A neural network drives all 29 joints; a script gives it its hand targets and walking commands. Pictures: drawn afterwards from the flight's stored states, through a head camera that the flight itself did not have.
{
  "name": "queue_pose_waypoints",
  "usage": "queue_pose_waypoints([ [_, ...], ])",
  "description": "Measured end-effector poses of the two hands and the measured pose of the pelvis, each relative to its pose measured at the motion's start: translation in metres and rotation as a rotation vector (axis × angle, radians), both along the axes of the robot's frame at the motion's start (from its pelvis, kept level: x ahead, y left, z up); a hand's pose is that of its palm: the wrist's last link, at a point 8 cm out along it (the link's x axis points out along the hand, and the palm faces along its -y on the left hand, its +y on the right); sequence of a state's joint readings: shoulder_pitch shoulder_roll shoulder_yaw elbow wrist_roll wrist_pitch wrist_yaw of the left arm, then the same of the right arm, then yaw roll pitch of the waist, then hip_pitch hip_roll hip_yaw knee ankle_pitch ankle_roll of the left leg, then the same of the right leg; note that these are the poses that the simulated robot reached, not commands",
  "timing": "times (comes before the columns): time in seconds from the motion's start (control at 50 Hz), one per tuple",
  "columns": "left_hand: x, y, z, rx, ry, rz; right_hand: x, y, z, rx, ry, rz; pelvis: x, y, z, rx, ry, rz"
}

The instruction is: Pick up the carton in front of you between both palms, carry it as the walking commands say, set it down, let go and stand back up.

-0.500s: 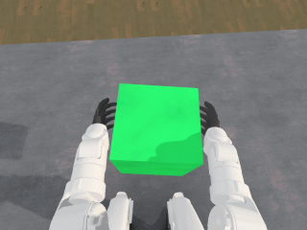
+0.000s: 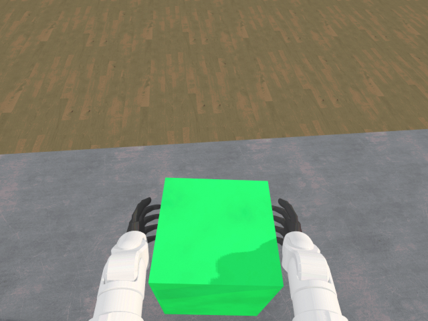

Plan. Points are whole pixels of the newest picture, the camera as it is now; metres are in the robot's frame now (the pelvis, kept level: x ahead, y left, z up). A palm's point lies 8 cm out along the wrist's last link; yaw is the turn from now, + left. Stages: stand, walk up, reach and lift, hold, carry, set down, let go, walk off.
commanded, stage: reach and lift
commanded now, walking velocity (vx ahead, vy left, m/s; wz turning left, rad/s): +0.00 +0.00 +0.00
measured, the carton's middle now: (213, 250) +0.30 +0.00 -0.07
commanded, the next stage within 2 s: hold in 1.06 s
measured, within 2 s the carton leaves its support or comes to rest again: neither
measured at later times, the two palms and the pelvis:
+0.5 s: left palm (132, 233) +0.29 +0.15 +0.04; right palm (296, 234) +0.29 -0.15 +0.04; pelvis -0.02 +0.00 +0.01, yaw +0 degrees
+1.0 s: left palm (132, 228) +0.29 +0.15 +0.05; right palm (296, 229) +0.29 -0.15 +0.05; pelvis +0.01 +0.00 +0.02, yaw +0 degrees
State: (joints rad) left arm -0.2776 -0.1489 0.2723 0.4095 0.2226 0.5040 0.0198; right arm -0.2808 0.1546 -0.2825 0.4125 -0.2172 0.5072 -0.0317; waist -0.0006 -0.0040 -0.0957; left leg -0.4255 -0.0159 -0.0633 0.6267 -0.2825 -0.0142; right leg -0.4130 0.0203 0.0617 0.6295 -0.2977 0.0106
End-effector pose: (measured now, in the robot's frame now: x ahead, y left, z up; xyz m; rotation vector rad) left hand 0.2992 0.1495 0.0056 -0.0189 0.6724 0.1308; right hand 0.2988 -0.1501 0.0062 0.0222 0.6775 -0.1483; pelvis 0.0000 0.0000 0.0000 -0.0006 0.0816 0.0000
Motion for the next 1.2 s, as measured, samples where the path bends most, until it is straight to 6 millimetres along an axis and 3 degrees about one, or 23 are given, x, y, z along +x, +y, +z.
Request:
queue_pose_waypoints([
  [0.16,-0.011,0.001,0.028,0.018,0.002,-0.008,-0.01,0.001,0.027,-0.02,0.002,0.023,-0.003,0.0,0.011,0.0,-0.121,0.001],
  [0.44,-0.013,0.001,0.03,0.018,0.011,-0.011,-0.012,0.001,0.029,-0.02,0.01,0.019,-0.017,0.001,0.011,0.001,-0.157,0.0],
  [0.88,-0.006,0.001,0.041,0.044,0.014,-0.028,-0.005,0.001,0.04,-0.045,0.014,0.04,0.005,0.001,0.019,0.001,-0.17,-0.001],
  [1.2,-0.015,0.0,0.057,0.049,-0.018,-0.029,-0.014,0.001,0.056,-0.052,-0.018,0.045,0.006,0.0,0.021,0.001,-0.197,0.001],
])
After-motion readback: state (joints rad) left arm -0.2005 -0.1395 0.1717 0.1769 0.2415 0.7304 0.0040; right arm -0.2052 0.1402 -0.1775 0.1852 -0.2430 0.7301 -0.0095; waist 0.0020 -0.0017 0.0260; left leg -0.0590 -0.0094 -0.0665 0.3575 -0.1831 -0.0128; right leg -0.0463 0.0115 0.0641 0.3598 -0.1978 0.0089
